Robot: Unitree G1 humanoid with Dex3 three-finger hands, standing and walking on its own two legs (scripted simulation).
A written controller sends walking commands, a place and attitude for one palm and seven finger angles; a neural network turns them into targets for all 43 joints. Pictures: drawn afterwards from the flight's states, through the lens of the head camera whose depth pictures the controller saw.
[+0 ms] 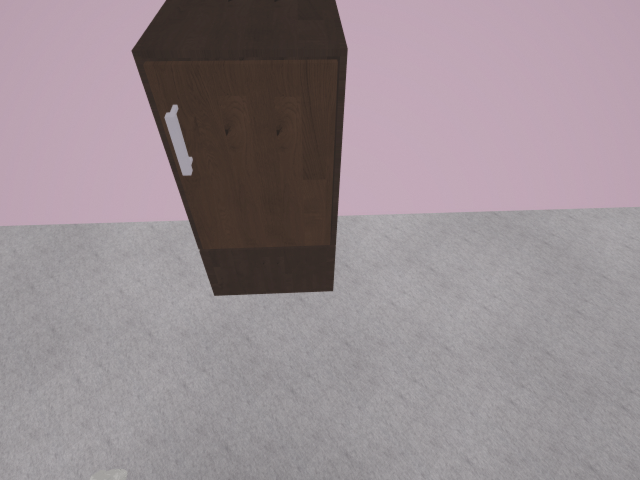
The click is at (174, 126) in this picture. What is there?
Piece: cupboard door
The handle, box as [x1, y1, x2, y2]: [164, 105, 192, 175]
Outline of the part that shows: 173,105 171,110 169,112 166,112 164,117 182,174 189,175 191,174 192,170 190,165 192,158 187,155 176,117 177,105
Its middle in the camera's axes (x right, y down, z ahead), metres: -0.34 -0.23 +0.92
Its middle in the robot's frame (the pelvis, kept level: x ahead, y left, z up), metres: +0.83 +0.38 -0.05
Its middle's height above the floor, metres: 0.72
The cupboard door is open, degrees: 0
